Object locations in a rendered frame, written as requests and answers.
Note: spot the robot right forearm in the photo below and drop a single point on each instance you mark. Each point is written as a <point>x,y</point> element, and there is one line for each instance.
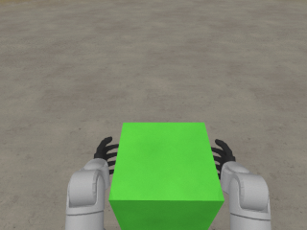
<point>248,198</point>

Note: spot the robot left hand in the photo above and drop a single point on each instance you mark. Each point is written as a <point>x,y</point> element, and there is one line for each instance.
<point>102,149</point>

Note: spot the carton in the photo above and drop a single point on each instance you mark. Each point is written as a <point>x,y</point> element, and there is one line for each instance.
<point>165,178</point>

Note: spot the robot left forearm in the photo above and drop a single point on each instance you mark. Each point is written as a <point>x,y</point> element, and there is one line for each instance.
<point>86,195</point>

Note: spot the robot right hand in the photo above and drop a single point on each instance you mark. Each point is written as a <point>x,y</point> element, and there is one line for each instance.
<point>225,153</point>

